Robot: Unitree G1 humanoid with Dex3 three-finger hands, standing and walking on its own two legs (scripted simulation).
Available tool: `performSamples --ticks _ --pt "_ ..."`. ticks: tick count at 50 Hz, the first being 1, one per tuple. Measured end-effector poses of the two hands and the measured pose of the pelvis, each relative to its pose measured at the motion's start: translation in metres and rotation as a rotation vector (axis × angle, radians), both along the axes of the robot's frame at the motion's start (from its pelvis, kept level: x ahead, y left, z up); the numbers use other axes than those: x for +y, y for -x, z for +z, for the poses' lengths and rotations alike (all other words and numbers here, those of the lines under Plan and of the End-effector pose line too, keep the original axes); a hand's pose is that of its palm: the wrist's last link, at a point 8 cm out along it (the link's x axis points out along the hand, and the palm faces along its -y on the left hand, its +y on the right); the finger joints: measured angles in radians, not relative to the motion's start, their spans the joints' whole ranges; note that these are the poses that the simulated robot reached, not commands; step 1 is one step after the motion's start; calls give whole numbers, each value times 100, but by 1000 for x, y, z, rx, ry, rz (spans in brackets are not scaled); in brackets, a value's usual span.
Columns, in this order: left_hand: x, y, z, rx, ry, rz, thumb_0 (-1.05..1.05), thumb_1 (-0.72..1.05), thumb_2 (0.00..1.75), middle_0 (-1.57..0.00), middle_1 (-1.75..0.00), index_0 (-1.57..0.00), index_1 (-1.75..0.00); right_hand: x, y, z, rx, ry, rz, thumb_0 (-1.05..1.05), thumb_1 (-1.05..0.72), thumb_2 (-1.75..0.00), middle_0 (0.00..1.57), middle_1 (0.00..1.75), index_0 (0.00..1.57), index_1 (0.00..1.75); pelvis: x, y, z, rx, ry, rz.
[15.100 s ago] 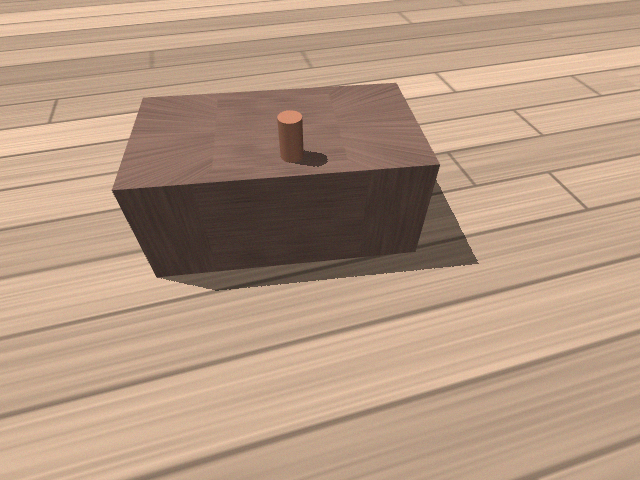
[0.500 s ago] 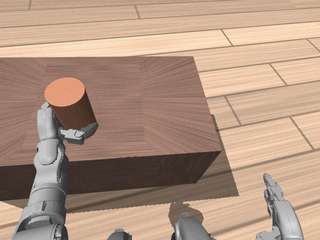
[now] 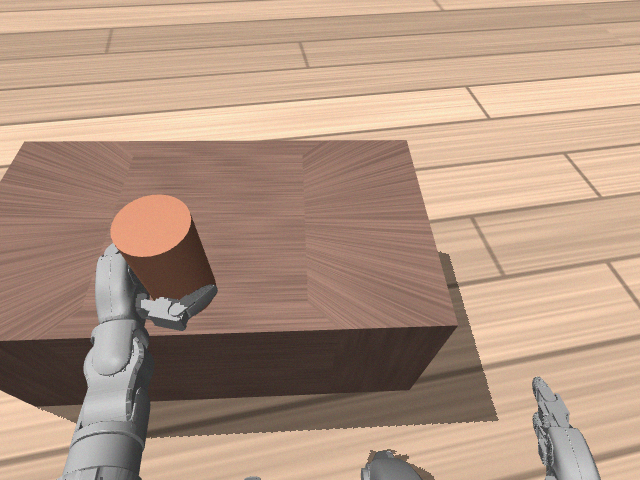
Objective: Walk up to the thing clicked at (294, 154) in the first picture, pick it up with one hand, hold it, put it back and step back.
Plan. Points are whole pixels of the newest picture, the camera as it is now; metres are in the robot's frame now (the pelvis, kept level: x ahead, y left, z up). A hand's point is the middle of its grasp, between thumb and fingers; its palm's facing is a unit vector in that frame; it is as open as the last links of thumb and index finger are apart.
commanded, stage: lift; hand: left
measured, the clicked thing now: (171, 261) +0.37 +0.18 +0.08
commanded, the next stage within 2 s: hold in 0.10 s
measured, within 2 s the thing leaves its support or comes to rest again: neither
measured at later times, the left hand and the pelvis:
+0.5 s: hand (173, 274) +0.35 +0.17 +0.07, palm faces +0.16 -0.99 +0.00, open 10.5 cm; pelvis +0.02 +0.00 +0.01, yaw +0 degrees
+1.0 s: hand (174, 275) +0.34 +0.16 +0.09, palm faces +0.17 -0.99 +0.00, open 10.5 cm; pelvis +0.01 -0.01 +0.01, yaw +1 degrees
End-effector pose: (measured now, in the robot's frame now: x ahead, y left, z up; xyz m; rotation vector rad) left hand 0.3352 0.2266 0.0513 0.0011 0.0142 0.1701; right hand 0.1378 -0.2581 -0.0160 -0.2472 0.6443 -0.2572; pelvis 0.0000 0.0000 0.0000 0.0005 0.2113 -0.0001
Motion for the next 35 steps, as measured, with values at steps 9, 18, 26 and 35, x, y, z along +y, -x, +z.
performSamples --ticks 9,18,26,35 --pt "-2 3 10 -6 -6 -5 0 -41 103 -66 -92 -71 -93 4 -7 -6 21 -24 -3 -1 51 -6 6 6 6 5 1 -7 4 -8 -1 -1" --pt "-3 7 15 -5 10 1 0 -41 103 -66 -93 -71 -93 5 -13 -9 37 -40 -8 -1 51 -6 6 6 6 5 1 -14 7 -18 -2 0" --pt "-5 11 20 -5 2 -7 0 -41 103 -66 -93 -71 -93 3 -17 -10 44 -44 -9 -1 50 -6 5 6 6 5 0 -16 9 -27 -2 2" --pt "-9 19 27 -11 12 -3 0 -41 103 -65 -93 -71 -93 2 -18 -13 52 -62 -13 -1 50 -6 5 6 6 5 -3 -17 12 -39 -4 3"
